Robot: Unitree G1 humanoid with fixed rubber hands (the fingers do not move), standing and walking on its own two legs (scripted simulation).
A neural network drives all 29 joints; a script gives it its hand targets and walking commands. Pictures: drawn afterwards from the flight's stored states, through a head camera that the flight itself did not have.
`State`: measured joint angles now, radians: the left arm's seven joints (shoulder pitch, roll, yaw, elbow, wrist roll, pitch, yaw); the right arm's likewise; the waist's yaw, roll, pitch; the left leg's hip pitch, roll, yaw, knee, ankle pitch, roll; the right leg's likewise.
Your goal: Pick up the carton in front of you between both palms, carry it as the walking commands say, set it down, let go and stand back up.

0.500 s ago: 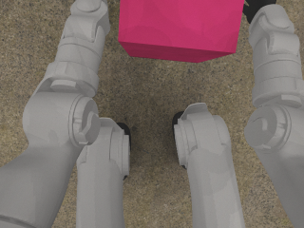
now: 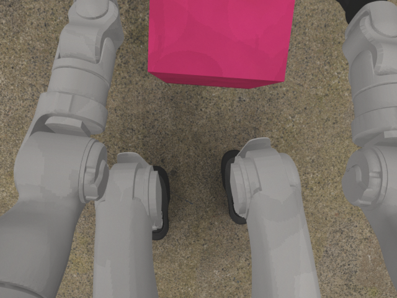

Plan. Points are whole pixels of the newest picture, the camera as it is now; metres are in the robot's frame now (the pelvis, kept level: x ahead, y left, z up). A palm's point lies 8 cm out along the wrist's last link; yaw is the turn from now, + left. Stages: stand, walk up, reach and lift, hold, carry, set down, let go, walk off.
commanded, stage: set down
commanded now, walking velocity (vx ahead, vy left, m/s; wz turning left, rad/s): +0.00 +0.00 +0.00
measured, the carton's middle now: (215, 29) +0.53 -0.08 -0.26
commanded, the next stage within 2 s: let go in 0.82 s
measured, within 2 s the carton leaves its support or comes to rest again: neither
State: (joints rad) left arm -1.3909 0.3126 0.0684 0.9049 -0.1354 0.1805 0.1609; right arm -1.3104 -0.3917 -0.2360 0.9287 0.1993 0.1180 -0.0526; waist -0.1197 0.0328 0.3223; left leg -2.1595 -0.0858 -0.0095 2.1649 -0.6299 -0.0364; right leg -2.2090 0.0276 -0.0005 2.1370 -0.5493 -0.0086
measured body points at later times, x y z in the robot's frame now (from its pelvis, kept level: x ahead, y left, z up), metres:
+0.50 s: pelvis +0.02 +0.00 +0.13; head +0.34 -0.03 +0.44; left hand +0.59 +0.09 +0.02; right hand +0.52 -0.30 +0.02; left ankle +0.10 +0.12 -0.35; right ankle +0.12 -0.11 -0.35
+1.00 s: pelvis +0.05 -0.01 +0.27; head +0.34 -0.03 +0.61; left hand +0.56 +0.11 +0.15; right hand +0.50 -0.29 +0.15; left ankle +0.10 +0.12 -0.35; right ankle +0.12 -0.11 -0.35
